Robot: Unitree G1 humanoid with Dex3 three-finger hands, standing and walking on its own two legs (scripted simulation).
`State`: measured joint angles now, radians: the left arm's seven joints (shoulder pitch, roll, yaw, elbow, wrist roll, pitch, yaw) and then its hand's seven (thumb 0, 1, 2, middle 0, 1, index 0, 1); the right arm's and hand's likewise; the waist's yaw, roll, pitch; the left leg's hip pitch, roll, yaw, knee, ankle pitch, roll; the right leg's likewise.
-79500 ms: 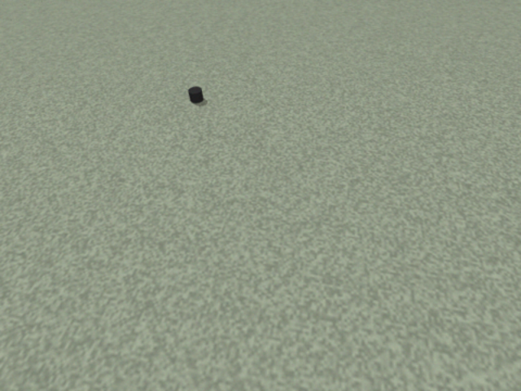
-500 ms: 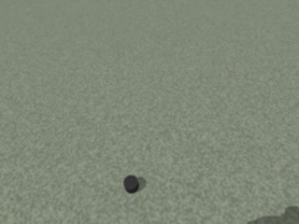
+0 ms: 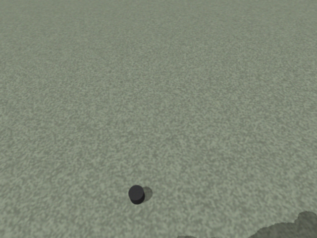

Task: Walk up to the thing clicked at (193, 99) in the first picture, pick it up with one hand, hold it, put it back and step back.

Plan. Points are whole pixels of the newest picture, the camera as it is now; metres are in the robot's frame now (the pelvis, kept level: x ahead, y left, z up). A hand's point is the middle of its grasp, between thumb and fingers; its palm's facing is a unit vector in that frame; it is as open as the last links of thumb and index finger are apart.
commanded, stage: stand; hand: left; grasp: from above
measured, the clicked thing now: (136, 194) +0.49 +0.22 -0.74
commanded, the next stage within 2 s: step back in 1.06 s
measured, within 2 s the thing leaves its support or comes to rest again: neither
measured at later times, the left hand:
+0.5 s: hand out of the picture +0.08 +0.25 -0.16, palm faces +0.04 -0.94 -0.35, open 7.4 cm
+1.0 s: hand out of the picture +0.07 +0.25 -0.16, palm faces +0.02 -0.94 -0.34, open 7.4 cm
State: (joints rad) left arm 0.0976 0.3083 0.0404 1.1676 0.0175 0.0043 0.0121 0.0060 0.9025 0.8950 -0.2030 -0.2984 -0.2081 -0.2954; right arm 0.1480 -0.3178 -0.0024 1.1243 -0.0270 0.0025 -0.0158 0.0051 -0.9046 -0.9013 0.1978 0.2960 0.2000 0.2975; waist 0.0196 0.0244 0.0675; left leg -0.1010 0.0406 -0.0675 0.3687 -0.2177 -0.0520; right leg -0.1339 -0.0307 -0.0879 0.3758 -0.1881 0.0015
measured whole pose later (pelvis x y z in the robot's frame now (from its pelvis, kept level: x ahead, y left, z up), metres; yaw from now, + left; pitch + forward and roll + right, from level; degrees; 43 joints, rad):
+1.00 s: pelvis +0.01 +0.00 +0.00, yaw +0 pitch -2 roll +0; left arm 0.10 0.33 0.04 1.16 0.01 0.00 0.00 0.01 0.90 0.89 -0.20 -0.30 -0.21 -0.29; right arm 0.13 -0.33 0.00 1.13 -0.02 0.00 0.00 0.01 -0.90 -0.90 0.20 0.30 0.20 0.30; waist 0.01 0.02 0.06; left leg -0.09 0.05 -0.06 0.33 -0.21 -0.06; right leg -0.13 -0.02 -0.08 0.35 -0.18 0.00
